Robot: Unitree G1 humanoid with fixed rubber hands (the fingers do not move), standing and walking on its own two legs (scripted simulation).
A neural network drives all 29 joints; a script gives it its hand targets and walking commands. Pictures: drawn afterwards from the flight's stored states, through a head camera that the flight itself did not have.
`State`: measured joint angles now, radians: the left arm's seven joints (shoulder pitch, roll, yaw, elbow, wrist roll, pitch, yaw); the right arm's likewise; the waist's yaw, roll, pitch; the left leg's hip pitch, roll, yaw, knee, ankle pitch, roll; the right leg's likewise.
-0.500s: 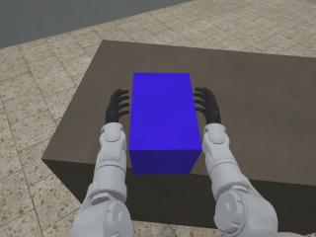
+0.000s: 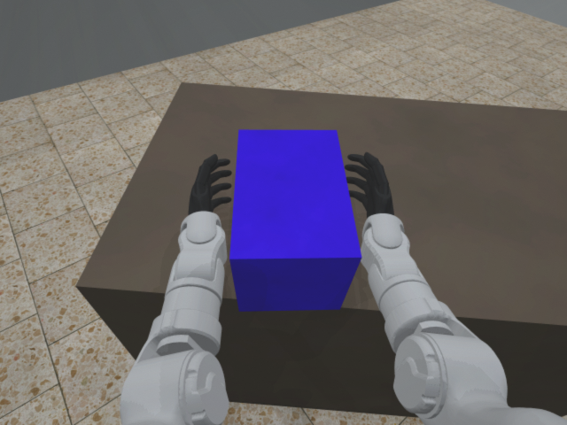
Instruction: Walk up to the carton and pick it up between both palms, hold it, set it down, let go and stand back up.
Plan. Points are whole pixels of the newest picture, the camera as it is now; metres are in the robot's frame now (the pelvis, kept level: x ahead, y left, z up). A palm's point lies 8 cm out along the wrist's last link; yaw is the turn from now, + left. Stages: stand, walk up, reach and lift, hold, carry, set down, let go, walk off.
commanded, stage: reach and lift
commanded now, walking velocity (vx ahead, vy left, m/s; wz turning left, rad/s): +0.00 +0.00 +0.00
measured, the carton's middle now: (288, 218) +0.42 +0.02 +0.04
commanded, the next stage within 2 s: hold in 1.82 s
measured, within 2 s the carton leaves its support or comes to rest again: neither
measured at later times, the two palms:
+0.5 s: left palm (188, 186) +0.38 +0.15 +0.16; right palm (382, 191) +0.38 -0.10 +0.16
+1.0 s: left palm (184, 172) +0.36 +0.15 +0.19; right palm (393, 179) +0.37 -0.10 +0.18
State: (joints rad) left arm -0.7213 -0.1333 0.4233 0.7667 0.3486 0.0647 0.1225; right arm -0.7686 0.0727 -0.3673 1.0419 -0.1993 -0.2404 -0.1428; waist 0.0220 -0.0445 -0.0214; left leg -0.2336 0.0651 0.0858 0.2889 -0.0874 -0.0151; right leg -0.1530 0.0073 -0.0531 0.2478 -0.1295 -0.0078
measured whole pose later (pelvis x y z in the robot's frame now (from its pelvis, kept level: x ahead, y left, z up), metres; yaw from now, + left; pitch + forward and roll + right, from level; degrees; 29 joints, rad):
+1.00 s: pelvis -0.01 +0.01 +0.00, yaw +2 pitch -9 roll -1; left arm -0.73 -0.12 0.34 0.27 0.41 0.68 0.04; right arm -0.79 0.01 -0.05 0.72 0.16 0.22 -0.22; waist -0.09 -0.07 0.05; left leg -0.06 0.03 0.04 0.32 -0.12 0.00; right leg 0.04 -0.02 -0.08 0.27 -0.16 0.01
